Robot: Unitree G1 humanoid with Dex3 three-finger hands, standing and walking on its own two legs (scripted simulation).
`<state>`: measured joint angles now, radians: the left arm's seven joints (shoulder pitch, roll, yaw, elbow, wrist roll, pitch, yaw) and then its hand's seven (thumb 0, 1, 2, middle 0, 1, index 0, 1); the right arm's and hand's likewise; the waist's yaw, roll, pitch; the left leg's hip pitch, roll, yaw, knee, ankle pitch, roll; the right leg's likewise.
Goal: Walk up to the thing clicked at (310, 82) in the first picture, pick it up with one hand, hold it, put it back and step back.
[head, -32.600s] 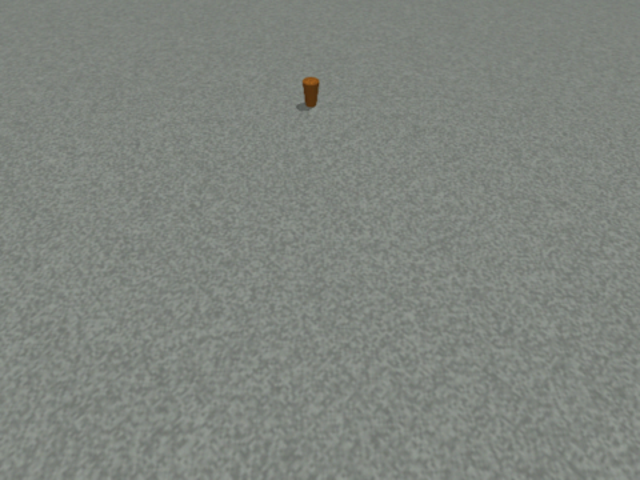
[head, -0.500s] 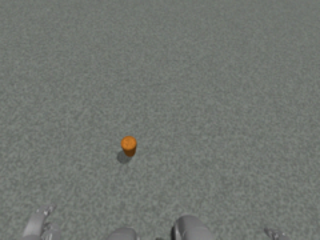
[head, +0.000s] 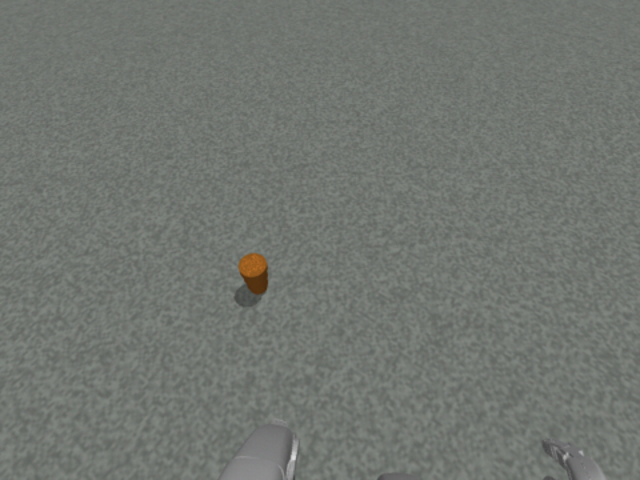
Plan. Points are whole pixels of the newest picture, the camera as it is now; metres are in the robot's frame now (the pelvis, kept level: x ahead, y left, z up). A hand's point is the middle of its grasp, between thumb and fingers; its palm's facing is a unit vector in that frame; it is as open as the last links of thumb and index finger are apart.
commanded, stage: step back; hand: left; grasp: from the side
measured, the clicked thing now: (255, 276) +0.78 +0.26 -0.68
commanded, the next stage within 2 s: stand in 1.72 s
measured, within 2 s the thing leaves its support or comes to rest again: neither
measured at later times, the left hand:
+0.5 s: hand out of the picture -0.07 +0.25 -0.15, palm faces +0.04 -0.93 -0.38, open 7.4 cm
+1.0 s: hand out of the picture -0.25 +0.24 -0.14, palm faces +0.12 -0.91 -0.40, open 7.4 cm
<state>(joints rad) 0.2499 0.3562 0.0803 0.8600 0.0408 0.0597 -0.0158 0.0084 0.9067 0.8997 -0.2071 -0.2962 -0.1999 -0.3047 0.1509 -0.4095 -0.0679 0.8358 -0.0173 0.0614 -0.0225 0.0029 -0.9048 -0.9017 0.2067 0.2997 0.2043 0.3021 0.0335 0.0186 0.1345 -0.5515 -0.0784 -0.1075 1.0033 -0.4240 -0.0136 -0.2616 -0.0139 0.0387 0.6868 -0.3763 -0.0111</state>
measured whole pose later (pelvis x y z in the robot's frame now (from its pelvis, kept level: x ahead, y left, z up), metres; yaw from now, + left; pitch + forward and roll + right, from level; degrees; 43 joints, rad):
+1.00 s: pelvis -0.28 -0.05 +0.00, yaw +6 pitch -3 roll +1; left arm 0.22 0.42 0.08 0.97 0.02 0.02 -0.01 0.01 0.91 0.90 -0.21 -0.30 -0.20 -0.30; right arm 0.25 -0.34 -0.04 0.99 -0.05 -0.01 0.02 0.01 -0.90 -0.90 0.21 0.30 0.21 0.30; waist 0.01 -0.03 0.07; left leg -0.24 -0.03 -0.02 0.60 -0.31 0.01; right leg -0.34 -0.03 0.01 0.79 -0.46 -0.02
